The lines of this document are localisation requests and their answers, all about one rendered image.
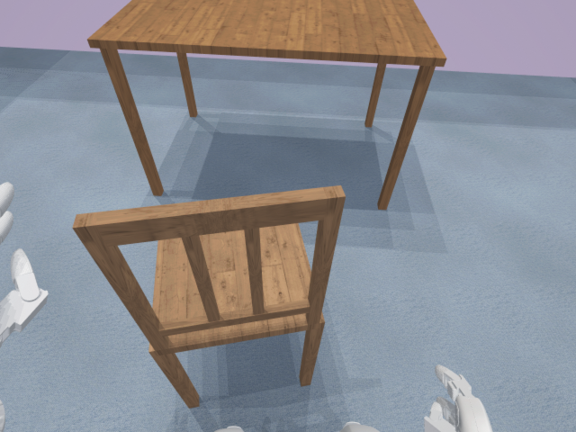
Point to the right robot hand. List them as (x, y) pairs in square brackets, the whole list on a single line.
[(467, 415)]

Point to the left robot hand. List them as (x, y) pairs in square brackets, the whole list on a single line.
[(19, 306)]

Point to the table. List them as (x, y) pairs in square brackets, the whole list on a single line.
[(368, 31)]

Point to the chair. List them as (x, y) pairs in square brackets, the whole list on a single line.
[(228, 270)]

